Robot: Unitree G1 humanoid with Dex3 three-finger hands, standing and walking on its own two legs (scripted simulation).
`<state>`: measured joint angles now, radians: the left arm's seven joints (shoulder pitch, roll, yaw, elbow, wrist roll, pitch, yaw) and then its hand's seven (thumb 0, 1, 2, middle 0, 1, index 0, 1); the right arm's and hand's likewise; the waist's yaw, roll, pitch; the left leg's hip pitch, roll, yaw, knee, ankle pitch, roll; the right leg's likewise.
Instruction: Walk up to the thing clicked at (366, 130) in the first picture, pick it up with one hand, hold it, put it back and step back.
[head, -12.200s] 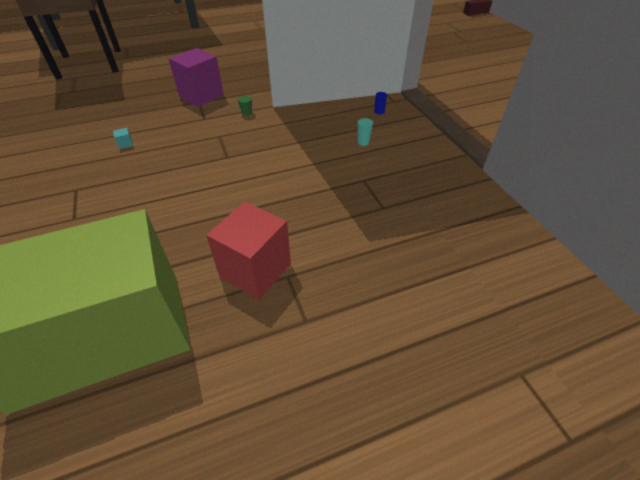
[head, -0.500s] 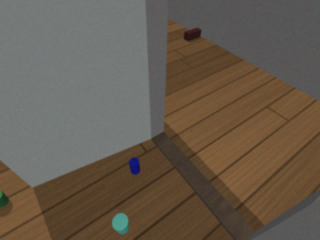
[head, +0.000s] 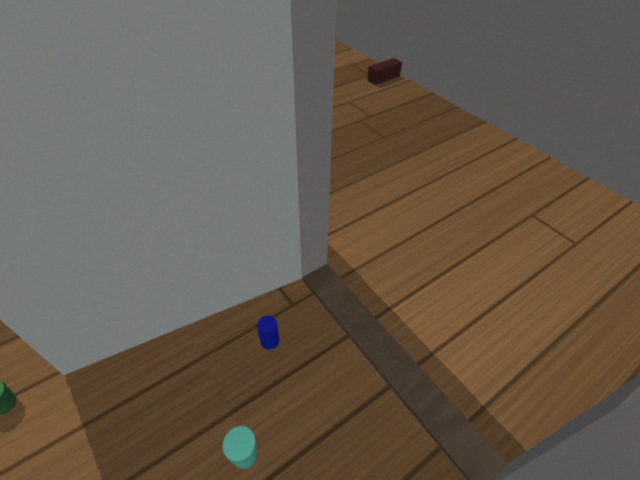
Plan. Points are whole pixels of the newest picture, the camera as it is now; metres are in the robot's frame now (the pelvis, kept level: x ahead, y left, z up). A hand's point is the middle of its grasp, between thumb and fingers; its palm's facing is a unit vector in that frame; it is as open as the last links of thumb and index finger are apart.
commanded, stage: rise first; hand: left
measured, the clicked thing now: (242, 449) +0.35 +0.22 -0.72
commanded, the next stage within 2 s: go down in 0.06 s
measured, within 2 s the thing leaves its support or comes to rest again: neither
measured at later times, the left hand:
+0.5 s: hand out of the picture +0.13 +0.26 -0.18, palm faces -0.04 -0.92 -0.38, open 13.2 cm
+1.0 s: hand out of the picture +0.13 +0.27 -0.22, palm faces -0.11 -0.89 -0.44, open 14.5 cm
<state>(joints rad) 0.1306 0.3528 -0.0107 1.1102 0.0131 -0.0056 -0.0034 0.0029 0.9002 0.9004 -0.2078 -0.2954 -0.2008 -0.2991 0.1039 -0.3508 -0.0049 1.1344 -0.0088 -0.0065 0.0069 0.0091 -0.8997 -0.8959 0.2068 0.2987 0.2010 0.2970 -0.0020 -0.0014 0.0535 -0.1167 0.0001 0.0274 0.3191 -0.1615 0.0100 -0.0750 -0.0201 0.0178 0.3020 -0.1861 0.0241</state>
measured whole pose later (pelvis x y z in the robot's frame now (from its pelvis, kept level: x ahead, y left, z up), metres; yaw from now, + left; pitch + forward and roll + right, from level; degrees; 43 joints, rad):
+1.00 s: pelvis +0.00 +0.00 -0.09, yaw +1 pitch +18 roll -2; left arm 0.28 0.37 0.17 0.42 0.19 0.22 -0.06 0.00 -0.40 0.78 -0.08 -0.74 -0.08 -0.73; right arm 0.21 -0.24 -0.02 0.55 0.00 -0.16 -0.05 0.01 -0.90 -0.89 0.21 0.30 0.20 0.30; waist -0.03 0.01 -0.12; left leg -0.93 0.02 -0.03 1.13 -0.52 0.00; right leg -0.85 0.00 -0.03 1.09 -0.55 0.01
